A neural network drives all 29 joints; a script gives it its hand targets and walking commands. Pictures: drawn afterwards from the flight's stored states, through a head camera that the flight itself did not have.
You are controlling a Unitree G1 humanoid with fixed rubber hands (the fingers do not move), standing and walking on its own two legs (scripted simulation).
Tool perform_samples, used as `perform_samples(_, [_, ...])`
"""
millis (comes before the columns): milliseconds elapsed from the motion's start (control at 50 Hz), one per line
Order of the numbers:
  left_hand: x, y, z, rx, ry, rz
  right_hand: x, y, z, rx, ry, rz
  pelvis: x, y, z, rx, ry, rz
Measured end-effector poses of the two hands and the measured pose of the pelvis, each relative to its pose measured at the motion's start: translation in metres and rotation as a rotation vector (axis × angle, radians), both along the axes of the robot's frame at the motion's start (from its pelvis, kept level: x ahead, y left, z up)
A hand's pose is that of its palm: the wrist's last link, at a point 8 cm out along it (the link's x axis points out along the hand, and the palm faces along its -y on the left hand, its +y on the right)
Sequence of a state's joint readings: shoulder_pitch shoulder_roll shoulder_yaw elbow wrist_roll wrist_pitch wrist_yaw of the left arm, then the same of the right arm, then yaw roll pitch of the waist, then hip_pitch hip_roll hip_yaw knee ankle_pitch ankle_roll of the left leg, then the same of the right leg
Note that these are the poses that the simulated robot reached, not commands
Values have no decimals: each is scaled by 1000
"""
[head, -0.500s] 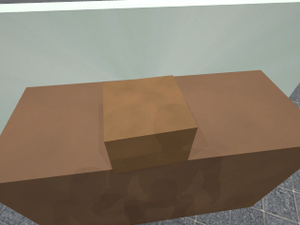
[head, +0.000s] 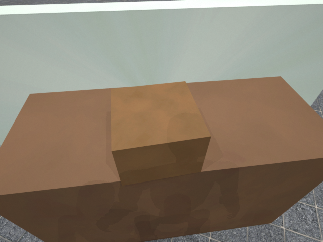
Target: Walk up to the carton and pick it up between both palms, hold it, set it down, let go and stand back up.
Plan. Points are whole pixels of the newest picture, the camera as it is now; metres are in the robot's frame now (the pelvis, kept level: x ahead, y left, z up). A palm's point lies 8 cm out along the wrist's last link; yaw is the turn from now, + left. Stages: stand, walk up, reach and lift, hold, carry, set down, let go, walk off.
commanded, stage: stand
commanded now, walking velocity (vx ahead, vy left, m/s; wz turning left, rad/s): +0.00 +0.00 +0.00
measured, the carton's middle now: (155, 130) +0.45 +0.02 +0.02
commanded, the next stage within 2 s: none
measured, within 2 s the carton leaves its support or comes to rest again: neither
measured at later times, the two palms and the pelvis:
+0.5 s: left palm out of the picture +0.04 +0.29 -0.12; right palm out of the picture +0.07 -0.29 -0.13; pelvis +0.01 +0.00 +0.00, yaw +0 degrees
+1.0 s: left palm out of the picture +0.06 +0.29 -0.12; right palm out of the picture +0.06 -0.29 -0.13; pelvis +0.01 -0.01 +0.00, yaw +0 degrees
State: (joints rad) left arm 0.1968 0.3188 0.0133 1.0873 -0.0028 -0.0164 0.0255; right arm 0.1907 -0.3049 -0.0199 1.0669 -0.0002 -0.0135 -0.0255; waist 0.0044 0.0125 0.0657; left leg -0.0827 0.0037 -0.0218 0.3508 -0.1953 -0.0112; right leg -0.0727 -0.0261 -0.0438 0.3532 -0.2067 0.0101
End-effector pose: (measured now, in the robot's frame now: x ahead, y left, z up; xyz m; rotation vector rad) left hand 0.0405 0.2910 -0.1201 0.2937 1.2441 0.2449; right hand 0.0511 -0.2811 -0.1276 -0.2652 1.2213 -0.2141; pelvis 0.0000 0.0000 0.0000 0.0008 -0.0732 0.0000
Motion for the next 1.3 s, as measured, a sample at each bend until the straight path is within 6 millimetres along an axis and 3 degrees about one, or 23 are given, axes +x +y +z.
perform_samples(400, [-5, -5, 0, -9, 24, 15, 12, -8, 1, -15, 6, 15, 4, -1, 1, 2, 14, 6])
perform_samples(720, [11, -7, 1, -3, 3, 13, 24, -8, 1, -9, -17, 16, 11, -5, 1, 2, 8, 4])
perform_samples(1020, [21, -4, 5, 10, -20, 6, 8, -11, -2, -9, 23, -1, 13, -7, 1, 1, 6, 3])
perform_samples(1300, [6, -6, -2, -12, 7, 18, 12, -10, 2, -21, 15, 2, 12, -5, 1, -1, 2, 2])
